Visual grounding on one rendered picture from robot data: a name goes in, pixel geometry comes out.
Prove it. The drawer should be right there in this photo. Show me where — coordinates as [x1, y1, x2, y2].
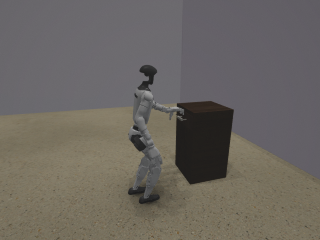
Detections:
[177, 111, 193, 130]

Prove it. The handle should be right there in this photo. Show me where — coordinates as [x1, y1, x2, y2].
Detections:
[176, 115, 187, 121]

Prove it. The right robot foot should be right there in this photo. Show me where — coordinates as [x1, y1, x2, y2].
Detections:
[139, 194, 160, 204]

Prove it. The robot left forearm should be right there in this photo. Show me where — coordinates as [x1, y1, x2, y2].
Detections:
[154, 102, 172, 114]

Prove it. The robot left hand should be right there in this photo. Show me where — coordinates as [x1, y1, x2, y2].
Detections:
[169, 106, 184, 120]

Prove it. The robot left shin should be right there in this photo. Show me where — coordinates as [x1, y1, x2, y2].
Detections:
[133, 162, 152, 190]

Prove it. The robot right upper arm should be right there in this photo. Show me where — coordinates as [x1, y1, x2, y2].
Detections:
[134, 91, 153, 124]

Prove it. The cabinet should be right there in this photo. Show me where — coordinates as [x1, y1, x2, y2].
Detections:
[175, 101, 234, 185]

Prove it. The robot right forearm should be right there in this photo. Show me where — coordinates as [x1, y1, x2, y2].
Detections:
[136, 117, 155, 149]

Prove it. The robot right hand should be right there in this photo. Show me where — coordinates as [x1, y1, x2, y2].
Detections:
[148, 146, 163, 168]

